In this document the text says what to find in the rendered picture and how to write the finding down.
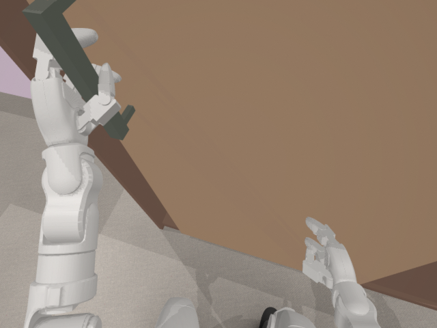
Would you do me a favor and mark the left robot hand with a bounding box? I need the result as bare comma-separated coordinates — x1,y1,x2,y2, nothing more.
30,28,122,147

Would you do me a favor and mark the robot thigh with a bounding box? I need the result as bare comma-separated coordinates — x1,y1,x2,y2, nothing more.
155,297,199,328
267,310,316,328

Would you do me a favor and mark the right robot hand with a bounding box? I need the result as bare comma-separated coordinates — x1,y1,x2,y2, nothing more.
302,217,357,293

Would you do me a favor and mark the left robot upper arm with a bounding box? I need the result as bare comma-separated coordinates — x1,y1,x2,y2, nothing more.
32,313,102,328

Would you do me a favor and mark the right robot thigh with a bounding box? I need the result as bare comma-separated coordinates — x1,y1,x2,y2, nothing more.
267,310,316,328

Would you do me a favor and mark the handle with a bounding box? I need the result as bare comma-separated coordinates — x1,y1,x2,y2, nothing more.
22,0,135,140

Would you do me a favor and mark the robot right forearm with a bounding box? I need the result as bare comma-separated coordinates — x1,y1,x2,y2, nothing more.
331,282,381,328

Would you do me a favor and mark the left robot thigh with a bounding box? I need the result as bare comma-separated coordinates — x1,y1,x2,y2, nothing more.
155,297,199,328

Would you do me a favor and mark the robot left forearm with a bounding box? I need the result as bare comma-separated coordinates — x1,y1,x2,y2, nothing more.
23,143,103,328

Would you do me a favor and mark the wardrobe door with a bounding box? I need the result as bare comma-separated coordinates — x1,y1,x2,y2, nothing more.
27,0,437,284
370,261,437,303

